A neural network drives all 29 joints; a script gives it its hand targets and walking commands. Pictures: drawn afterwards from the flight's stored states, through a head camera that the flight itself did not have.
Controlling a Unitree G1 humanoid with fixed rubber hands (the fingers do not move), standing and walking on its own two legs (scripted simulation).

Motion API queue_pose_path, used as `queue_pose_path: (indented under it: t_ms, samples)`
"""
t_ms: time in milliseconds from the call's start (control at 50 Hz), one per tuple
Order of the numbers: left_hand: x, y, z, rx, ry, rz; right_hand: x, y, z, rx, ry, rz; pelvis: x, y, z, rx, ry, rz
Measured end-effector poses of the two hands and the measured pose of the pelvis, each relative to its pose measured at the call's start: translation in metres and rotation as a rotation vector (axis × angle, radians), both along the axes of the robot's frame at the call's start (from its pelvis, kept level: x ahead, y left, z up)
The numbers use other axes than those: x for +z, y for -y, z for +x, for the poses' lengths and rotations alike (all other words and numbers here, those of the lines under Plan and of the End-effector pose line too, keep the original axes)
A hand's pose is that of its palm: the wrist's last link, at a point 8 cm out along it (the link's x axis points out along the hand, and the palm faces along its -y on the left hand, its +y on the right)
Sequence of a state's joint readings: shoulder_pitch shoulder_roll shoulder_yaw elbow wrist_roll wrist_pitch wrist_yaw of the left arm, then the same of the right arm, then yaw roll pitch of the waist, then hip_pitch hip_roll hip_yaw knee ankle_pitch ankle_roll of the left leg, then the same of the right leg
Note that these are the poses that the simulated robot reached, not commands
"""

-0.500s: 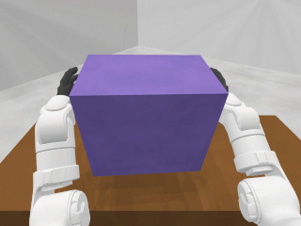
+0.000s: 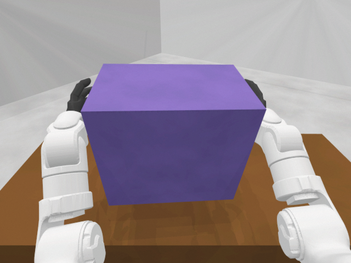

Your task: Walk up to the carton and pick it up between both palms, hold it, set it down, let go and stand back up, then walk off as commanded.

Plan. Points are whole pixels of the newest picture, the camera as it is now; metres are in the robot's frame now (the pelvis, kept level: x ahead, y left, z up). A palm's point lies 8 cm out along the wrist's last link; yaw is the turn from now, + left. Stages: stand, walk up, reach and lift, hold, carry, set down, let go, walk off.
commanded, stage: hold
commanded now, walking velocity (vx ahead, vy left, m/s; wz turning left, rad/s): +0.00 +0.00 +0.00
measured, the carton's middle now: (171, 134) +0.35 -0.01 +0.21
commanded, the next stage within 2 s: none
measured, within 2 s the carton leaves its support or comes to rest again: neither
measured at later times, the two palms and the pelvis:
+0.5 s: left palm (78, 115) +0.35 +0.18 +0.26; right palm (256, 113) +0.36 -0.19 +0.25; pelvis +0.00 +0.00 +0.00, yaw +0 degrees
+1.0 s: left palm (78, 115) +0.36 +0.18 +0.26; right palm (255, 113) +0.36 -0.19 +0.25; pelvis +0.00 +0.00 +0.00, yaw +0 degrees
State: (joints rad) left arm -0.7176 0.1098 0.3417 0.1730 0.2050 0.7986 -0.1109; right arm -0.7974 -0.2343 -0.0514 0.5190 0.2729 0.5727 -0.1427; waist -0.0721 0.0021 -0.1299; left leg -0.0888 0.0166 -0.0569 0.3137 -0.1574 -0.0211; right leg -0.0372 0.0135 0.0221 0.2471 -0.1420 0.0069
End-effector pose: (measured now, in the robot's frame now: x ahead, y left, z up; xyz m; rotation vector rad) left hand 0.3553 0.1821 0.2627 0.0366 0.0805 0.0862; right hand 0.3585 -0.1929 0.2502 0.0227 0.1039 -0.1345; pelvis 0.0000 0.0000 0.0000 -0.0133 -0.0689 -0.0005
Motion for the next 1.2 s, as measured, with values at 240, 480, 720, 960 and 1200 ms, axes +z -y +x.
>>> queue_pose_path:
  t_ms: [240, 480, 720, 960, 1200]
  samples:
    - [-0.0026, -0.0004, -0.0013, -0.003, 0.001, -0.006, -0.0018, -0.0004, -0.0023, -0.003, 0.001, -0.002, 0.0, -0.0002, 0.0008, -0.002, 0.005, -0.001]
    - [0.001, 0.0008, -0.0013, -0.003, 0.007, -0.001, 0.0008, 0.0007, -0.0026, -0.003, 0.006, -0.001, 0.0, -0.0007, -0.0006, -0.004, 0.001, 0.0]
    - [-0.0005, -0.0002, -0.0025, 0.0, 0.004, -0.006, 0.0007, -0.0001, -0.003, 0.0, 0.004, -0.007, -0.0001, 0.0003, -0.0012, -0.003, 0.004, 0.0]
    - [0.0001, 0.0001, -0.0006, -0.002, 0.0, -0.002, 0.0008, 0.0001, -0.0017, -0.002, -0.001, -0.001, 0.0, -0.0002, -0.0016, -0.003, 0.0, 0.0]
    - [-0.0028, -0.0017, -0.0009, -0.002, -0.001, -0.005, -0.0015, -0.0017, -0.0021, -0.002, -0.002, -0.005, 0.0, -0.0012, -0.0005, -0.001, 0.003, -0.001]
